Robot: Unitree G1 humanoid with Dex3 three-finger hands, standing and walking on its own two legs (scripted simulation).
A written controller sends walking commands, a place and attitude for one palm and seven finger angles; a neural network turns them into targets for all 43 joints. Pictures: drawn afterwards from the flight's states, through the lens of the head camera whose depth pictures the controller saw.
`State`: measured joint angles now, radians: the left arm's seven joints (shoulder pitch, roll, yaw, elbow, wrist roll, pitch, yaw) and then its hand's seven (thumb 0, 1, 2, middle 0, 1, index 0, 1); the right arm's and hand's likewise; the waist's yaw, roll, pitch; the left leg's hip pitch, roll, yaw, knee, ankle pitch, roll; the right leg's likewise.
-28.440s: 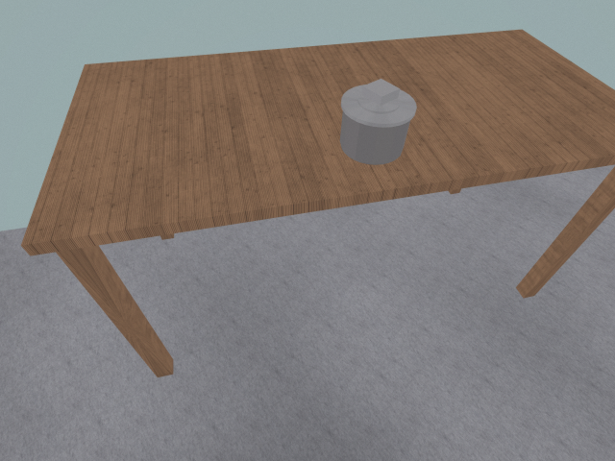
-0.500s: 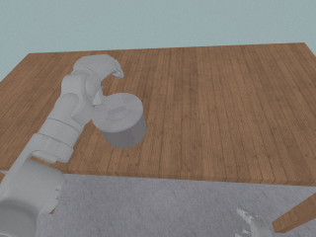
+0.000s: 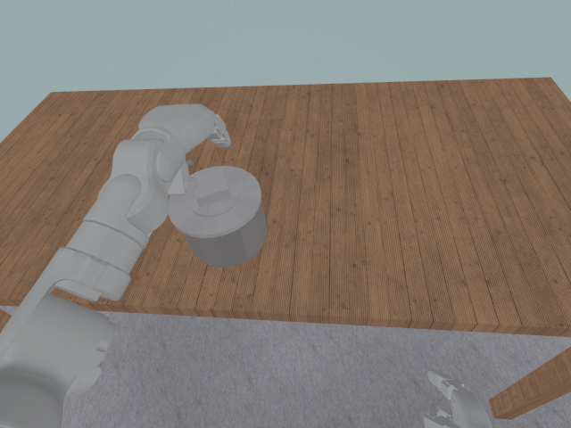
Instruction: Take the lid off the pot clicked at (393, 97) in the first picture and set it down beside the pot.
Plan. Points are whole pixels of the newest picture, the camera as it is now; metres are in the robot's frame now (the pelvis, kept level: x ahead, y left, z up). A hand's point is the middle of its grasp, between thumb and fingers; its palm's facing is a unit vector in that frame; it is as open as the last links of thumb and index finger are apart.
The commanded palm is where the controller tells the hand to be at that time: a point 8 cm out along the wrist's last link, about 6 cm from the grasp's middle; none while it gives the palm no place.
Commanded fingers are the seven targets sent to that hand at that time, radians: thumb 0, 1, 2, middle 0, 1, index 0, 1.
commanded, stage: move the open hand above the knob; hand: left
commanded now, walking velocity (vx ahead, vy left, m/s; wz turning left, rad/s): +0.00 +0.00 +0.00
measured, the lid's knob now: (210, 187) +0.46 +0.14 +0.09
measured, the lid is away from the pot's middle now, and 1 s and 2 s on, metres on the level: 0.00 0.00 0.01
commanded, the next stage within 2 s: lower the open fingers around the knob in 0.42 s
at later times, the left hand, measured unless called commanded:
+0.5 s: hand (196, 169) +0.43 +0.14 +0.16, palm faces -0.22 -0.01 -0.98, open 10.2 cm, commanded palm +0.41 +0.15 +0.23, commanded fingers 0.00 -0.33 1.46 -0.82 -0.08 -0.82 -0.08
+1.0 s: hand (182, 185) +0.42 +0.16 +0.13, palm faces -0.28 -0.06 -0.96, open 10.2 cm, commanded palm +0.40 +0.16 +0.19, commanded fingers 0.00 -0.33 1.46 -0.82 -0.08 -0.82 -0.08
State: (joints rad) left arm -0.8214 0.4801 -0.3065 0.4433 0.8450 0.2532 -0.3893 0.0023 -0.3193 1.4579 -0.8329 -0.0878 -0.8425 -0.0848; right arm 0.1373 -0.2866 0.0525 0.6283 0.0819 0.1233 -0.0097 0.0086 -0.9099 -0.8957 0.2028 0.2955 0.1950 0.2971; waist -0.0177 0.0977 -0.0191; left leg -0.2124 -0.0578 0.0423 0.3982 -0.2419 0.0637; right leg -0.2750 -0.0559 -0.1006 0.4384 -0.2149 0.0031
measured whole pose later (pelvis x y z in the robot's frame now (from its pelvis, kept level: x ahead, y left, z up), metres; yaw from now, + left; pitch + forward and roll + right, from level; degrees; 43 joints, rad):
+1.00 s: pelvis +0.00 +0.00 +0.00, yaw +0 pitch +3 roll +0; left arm -0.77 0.46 -0.31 0.49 0.85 0.31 -0.38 0.00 -0.32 1.46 -0.83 -0.09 -0.83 -0.08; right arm 0.14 -0.29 0.05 0.61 0.09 0.12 0.00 0.01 -0.91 -0.90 0.20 0.30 0.19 0.30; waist -0.02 0.08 -0.02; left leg -0.22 -0.06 0.04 0.41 -0.24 0.06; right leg -0.28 -0.05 -0.10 0.44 -0.21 0.00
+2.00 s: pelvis -0.01 +0.01 -0.01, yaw +0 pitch +4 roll +0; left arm -0.96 0.37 -0.39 0.75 0.88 0.31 -0.36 0.00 -0.32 1.46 -0.83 -0.09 -0.88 -0.13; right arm 0.20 -0.28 0.04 0.65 0.08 0.14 0.00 0.01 -0.91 -0.90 0.20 0.30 0.20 0.30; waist -0.02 0.07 -0.06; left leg -0.29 -0.06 0.04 0.48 -0.26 0.07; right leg -0.35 -0.07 -0.10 0.50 -0.23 0.01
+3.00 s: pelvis +0.01 +0.00 +0.00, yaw +0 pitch +4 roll +0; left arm -0.82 0.40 -0.37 0.47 0.87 0.33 -0.33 0.00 -0.26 1.30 -0.81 -0.09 -0.82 -0.08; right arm 0.09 -0.27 0.06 0.62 0.08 0.15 0.00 0.01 -0.91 -0.90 0.20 0.30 0.19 0.30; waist -0.01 0.09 -0.04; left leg -0.22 -0.05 0.04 0.40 -0.25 0.06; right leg -0.28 -0.05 -0.10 0.43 -0.22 0.00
